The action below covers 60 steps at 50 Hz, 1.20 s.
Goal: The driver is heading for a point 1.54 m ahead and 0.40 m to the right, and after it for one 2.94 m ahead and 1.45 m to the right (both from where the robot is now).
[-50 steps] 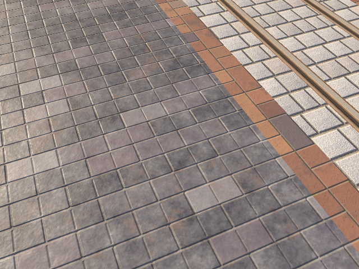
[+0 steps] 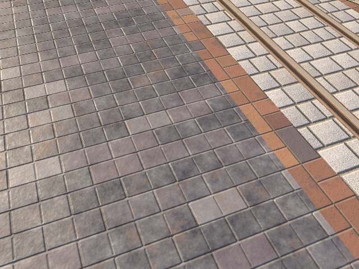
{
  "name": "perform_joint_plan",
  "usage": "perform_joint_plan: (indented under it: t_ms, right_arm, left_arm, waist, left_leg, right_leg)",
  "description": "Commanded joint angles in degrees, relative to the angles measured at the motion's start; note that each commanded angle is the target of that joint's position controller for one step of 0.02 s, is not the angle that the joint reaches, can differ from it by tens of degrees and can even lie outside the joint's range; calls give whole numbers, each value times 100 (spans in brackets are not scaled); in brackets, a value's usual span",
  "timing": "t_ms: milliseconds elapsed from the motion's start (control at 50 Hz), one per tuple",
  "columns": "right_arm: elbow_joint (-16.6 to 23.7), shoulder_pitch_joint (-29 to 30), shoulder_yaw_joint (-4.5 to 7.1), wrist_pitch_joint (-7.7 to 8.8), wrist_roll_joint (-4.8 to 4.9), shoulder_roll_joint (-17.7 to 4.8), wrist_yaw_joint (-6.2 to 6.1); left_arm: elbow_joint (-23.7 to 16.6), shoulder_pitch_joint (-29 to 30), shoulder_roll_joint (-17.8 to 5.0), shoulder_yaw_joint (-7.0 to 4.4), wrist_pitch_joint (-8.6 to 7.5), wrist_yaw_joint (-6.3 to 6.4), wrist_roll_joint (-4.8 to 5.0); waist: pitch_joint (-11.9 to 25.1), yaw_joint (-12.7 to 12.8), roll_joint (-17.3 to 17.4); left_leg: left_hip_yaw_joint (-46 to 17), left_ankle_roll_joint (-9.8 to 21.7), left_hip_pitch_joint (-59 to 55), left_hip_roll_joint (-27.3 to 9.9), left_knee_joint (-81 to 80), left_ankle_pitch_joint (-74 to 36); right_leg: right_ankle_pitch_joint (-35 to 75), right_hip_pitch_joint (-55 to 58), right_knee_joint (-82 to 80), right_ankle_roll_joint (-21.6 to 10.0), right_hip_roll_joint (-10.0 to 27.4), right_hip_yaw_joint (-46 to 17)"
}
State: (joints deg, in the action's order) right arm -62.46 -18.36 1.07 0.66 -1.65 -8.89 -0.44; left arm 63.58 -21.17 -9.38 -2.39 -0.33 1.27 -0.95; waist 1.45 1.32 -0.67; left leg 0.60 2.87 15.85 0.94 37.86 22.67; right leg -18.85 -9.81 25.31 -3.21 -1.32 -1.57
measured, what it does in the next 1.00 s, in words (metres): walks ahead: right foot, then left foot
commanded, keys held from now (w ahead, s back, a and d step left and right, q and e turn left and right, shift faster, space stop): w+shift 0.66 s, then w+e+shift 0.34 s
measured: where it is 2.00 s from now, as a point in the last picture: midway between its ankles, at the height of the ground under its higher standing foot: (267, 102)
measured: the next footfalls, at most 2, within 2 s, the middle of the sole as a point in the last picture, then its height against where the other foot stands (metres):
right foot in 0.52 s outside the picture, level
left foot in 0.98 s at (173, 180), level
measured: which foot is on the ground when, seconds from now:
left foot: down 0.00-0.54, up 0.56-0.96, down 0.98-1.00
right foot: down 0.00-0.08, up 0.10-0.50, down 0.52-1.00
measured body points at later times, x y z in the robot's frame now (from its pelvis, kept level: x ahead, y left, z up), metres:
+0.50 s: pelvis +0.26 +0.01 -0.03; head +0.31 +0.01 +0.41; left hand +0.53 +0.20 -0.12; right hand +0.11 -0.21 -0.16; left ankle +0.00 +0.11 -0.74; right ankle +0.44 -0.08 -0.73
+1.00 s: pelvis +0.73 -0.01 -0.03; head +0.78 -0.02 +0.41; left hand +0.67 +0.25 -0.16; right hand +0.97 -0.25 -0.10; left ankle +0.90 +0.07 -0.75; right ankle +0.45 -0.08 -0.71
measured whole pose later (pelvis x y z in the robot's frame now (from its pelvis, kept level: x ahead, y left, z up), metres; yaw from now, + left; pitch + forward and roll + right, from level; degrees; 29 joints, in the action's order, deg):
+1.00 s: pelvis +0.73 -0.01 -0.03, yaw -12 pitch +3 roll +0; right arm -40.5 5.8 -0.2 6.2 -2.3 -11.3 0.6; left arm 57.9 -30.4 -12.5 -2.8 -5.8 -0.2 -0.3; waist -2.9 6.7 0.0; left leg 1.8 2.3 31.9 -1.3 30.6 2.0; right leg -26.9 6.7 30.7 -5.9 -3.8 -7.3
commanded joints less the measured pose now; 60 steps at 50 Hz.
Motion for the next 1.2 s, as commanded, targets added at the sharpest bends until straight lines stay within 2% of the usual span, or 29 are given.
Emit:
perform_joint_plan:
  t_ms: [20, 60, 80, 100, 120, 160, 180, 280, 400, 480, 520, 540, 560, 580, 600, 620, 660, 740, 820, 920, 960, 980, 1000, 1020, 1040, 1080, 1120, 1160, 1200]
  right_arm:
    - [681, 444, 100, 286, 36, -343, 125]
    - [254, -895, 153, 344, 121, -215, 97]
    - [-24, -1687, 230, 381, 106, -386, 28]
    - [-94, -2328, 322, 443, -25, -833, -47]
    - [-4, -1979, 351, 400, -50, -1045, -52]
    - [395, -904, 313, 465, -8, -884, -7]
    - [476, -764, 310, 516, 5, -875, 17]
    - [310, -1317, 216, 670, 68, -579, 17]
    - [287, -1487, 198, 759, 88, -730, -14]
    - [201, -1439, 260, 710, 38, -1135, -35]
    - [247, -1104, 358, 595, 13, -1417, -95]
    - [429, -1320, 228, 590, 92, -767, 3]
    - [605, -1539, 164, 716, 270, -345, 118]
    - [796, -857, 280, 739, 267, -833, 86]
    - [943, -345, 292, 748, 232, -893, 76]
    - [962, -200, 261, 734, 167, -759, 101]
    - [1011, -332, 195, 556, -45, -405, 218]
    - [1641, 911, 124, 401, -190, -472, 324]
    - [2172, 2184, -1, 463, -63, -481, 415]
    - [2393, 2313, 86, 466, 15, -939, 233]
    - [2026, 773, 280, 516, 55, -1410, 60]
    - [1788, -336, 401, 535, -11, -1721, -59]
    - [1753, -1065, 510, 538, -283, -2193, -151]
    - [1767, -629, 551, 520, -305, -2233, -29]
    - [1871, -6, 475, 499, -238, -1585, 38]
    - [1732, 305, 341, 541, -201, -1010, 61]
    - [1416, 70, 260, 606, -116, -779, 53]
    - [1193, -67, 228, 673, 69, -610, 101]
    - [1204, 49, 233, 748, 70, -712, 142]
  left_arm:
    - [-435, 474, -939, -236, -155, -42, 38]
    - [-642, 1134, -968, -292, -173, -41, 104]
    - [-812, 1460, -784, -263, -222, -42, 41]
    - [-1051, 1686, -202, -108, -316, -87, -16]
    - [-1290, 1601, -178, -96, -376, -174, -50]
    - [-1294, 1683, -472, -154, -452, -344, -131]
    - [-1225, 1535, -508, -178, -460, -398, -142]
    - [-1463, 2138, -446, -160, -254, -489, -130]
    - [-2124, 3428, -392, -20, -252, -524, -57]
    - [-2035, 2433, -764, -118, -287, -322, -50]
    - [-1365, 41, -1244, -359, -316, -150, -64]
    - [-1223, -667, -1765, -506, -362, -94, -238]
    - [-1130, -658, -1889, -543, -380, -214, -218]
    - [-1127, -17, -1612, -499, -386, -277, -155]
    - [-1115, 333, -1192, -398, -452, -283, -122]
    - [-1060, 491, -873, -316, -512, -285, -139]
    - [-868, 520, -535, -168, -593, -239, -114]
    - [-749, -66, -688, -109, -700, -173, 62]
    - [-853, -410, -841, -112, -747, -176, 114]
    - [-900, -711, -1375, -201, -719, -125, 128]
    - [-940, -587, -1702, -289, -641, -101, 30]
    - [-1047, -368, -1584, -297, -627, -106, -4]
    - [-1365, -534, -687, -125, -644, -140, 95]
    - [-1652, -964, -591, -88, -630, -136, 436]
    - [-1570, -371, -982, -144, -540, -69, 301]
    - [-1614, 189, -881, -156, -427, -183, 133]
    - [-1805, 337, -585, -123, -229, -318, -50]
    - [-2069, 781, -455, -89, -77, -404, -78]
    - [-2382, 1191, -476, -25, -26, -502, -80]
  waist:
    - [-725, -272, -653]
    - [-753, -964, -456]
    - [-779, -1279, 206]
    - [-456, -1436, 1705]
    - [-745, -967, 1663]
    - [-953, -473, 436]
    - [-740, -353, 304]
    - [-941, -387, 421]
    - [-1253, -495, 543]
    - [-325, 135, 962]
    - [818, 1273, 950]
    - [1522, 1150, 41]
    - [2121, 648, -1195]
    - [1193, 483, -714]
    - [453, 359, -150]
    - [91, 148, 289]
    - [-198, -341, 64]
    - [-996, -290, 24]
    - [-1188, -15, -16]
    - [-443, -25, -306]
    - [587, -782, -529]
    - [1146, -1292, -476]
    - [2064, -1185, 707]
    - [2675, -610, 2185]
    - [1619, -597, 1195]
    - [411, -470, 215]
    - [-20, -198, 443]
    - [-306, -112, 477]
    - [-526, 10, 544]
  left_leg:
    - [113, 118, 281, -200, -10, -58]
    - [604, 218, -1778, 196, -1252, -418]
    - [200, 241, -2857, -37, -1600, -173]
    - [-2087, 382, -3281, -1592, -2592, 1495]
    - [-3980, 887, -2716, -2369, -3206, 2790]
    - [-3308, 917, -2056, -2122, -3197, 2140]
    - [-2777, 828, -1995, -1852, -3281, 1600]
    - [-1323, 741, -1827, -1170, -3619, -258]
    - [-517, 814, -1785, -1263, -4136, -2677]
    - [97, 605, -2459, -1413, -2173, -7743]
    - [233, 472, -1474, -1270, 771, -7300]
    - [189, 439, 370, -681, 2978, -4053]
    - [-516, 385, 1958, 301, 4575, 72]
    - [-818, 567, 2618, -68, 4855, -461]
    - [-625, 570, 2674, -361, 4688, -950]
    - [-601, 573, 2407, -576, 4334, -1109]
    - [-628, 452, 1901, -797, 3861, -1111]
    - [-161, -24, 2726, -1060, 2844, -1490]
    - [314, -265, 1623, -618, 347, -2762]
    - [299, -54, 733, -44, -812, -2595]
    - [177, 77, -1042, 82, -927, -1787]
    - [-197, 115, -2510, -497, -713, -1355]
    - [-2109, 240, -3940, -2179, -807, 635]
    - [-4837, 697, -4371, -2997, -2054, 1401]
    - [-4033, 565, -3525, -2578, -2222, 1873]
    - [-2335, 412, -2023, -2174, -2366, 167]
    - [-1256, 268, -1289, -1939, -2508, -674]
    - [-369, 19, -1126, -1682, -2681, -1348]
    - [319, -19, -786, -1649, -2904, -2111]
  right_leg:
    - [-1850, -884, -1830, -812, 1625, -1922]
    - [-1934, -2220, -1029, -606, 944, -967]
    - [-1659, -3192, 128, -482, 568, -548]
    - [-1090, -3821, 2451, -288, -29, 265]
    - [-614, -4671, 3318, -396, 32, 17]
    - [562, -4628, 3846, -334, 614, -200]
    - [725, -4333, 3767, -231, 667, -137]
    - [1313, -4308, 3451, 17, 637, 410]
    - [1849, -3292, 1476, -141, 442, 925]
    - [1010, -1409, 1141, -662, -294, 1262]
    - [673, 1261, 780, -854, -220, 887]
    - [-1529, 2972, 559, -1091, 1189, -913]
    - [-3401, 3572, -855, -1470, 2355, -4427]
    - [-3137, 2890, -1357, -1285, 2080, -4374]
    - [-2075, 1961, -1283, -1221, 1986, -3303]
    - [-1276, 1127, -1387, -1115, 1772, -2604]
    - [-879, 28, -1603, -893, 1378, -1721]
    - [-118, -540, -2206, -1143, 992, -1288]
    - [2162, -941, -2417, -1029, 554, -701]
    - [5532, 1082, -1330, -766, 816, -845]
    - [6029, 1039, 783, -593, 777, -884]
    - [4846, 31, 2257, -563, 526, -853]
    - [1315, -1445, 4398, -530, 30, -562]
    - [-656, -2680, 5598, -506, -295, -475]
    - [-44, -3146, 5698, -589, 181, -421]
    - [436, -3028, 5237, -513, 542, -322]
    - [448, -2926, 5105, -430, 782, -262]
    - [635, -3264, 5025, -397, 929, -148]
    - [1208, -3361, 4673, -349, 959, 77]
